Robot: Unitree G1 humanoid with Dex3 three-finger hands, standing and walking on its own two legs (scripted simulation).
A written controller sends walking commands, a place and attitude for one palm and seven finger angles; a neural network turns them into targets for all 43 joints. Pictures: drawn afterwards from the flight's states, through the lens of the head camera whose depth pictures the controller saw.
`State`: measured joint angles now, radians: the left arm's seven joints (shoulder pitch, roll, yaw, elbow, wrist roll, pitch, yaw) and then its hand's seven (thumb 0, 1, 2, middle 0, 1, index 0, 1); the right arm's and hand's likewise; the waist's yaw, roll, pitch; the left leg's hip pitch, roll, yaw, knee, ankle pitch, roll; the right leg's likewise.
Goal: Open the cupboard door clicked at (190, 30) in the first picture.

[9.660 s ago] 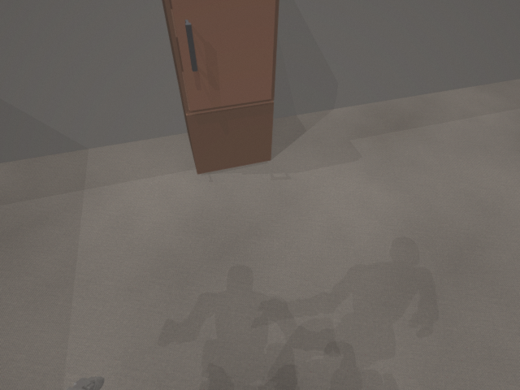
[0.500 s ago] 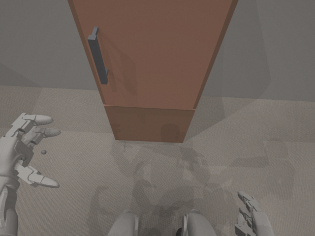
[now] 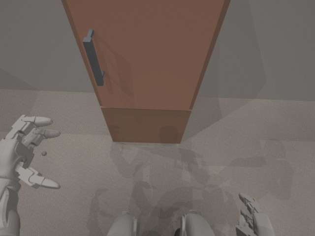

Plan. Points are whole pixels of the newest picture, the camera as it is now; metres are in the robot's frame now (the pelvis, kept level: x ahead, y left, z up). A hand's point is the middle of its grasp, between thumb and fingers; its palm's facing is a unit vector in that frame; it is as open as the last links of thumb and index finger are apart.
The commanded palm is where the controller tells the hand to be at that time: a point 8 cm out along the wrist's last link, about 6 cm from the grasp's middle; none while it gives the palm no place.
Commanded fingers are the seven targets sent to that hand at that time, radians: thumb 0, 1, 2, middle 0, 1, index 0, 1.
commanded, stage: move the hooked fingers beside the handle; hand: left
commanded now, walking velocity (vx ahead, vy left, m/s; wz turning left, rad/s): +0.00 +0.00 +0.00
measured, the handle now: (96, 59) +0.60 +0.23 +0.04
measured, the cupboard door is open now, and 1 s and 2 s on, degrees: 0 0 0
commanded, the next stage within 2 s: none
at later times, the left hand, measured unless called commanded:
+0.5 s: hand (53, 127) +0.35 +0.28 +0.04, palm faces +0.04 -1.00 -0.04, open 14.0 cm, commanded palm +0.33 +0.32 +0.05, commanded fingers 0.00 -0.50 0.30 -0.30 -1.20 -0.30 -1.20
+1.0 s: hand (62, 101) +0.43 +0.28 +0.04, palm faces +0.04 -1.00 -0.03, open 14.0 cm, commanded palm +0.42 +0.32 +0.04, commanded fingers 0.00 -0.50 0.30 -0.30 -1.20 -0.30 -1.20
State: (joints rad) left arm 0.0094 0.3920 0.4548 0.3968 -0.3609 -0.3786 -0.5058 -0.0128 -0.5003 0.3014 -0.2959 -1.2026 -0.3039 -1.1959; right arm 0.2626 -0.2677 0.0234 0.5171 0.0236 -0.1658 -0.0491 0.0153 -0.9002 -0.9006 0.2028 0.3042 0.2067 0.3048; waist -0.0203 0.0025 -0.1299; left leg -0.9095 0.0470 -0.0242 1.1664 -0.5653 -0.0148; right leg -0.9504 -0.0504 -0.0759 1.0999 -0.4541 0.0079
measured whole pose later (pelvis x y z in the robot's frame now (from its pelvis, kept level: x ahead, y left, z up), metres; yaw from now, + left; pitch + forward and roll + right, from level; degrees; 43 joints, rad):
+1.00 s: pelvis -0.01 +0.01 -0.01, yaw -2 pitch +23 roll -2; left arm -0.63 0.59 0.55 1.00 -0.19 -0.41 -0.50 -0.01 -0.50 0.30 -0.30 -1.20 -0.30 -1.20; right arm 0.30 -0.28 0.03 0.59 0.01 -0.04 -0.04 0.01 -0.90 -0.90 0.20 0.30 0.21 0.30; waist -0.11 -0.01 -0.12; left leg -1.06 0.06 -0.01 1.22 -0.56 -0.01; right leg -1.10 -0.04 -0.06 1.13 -0.43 0.01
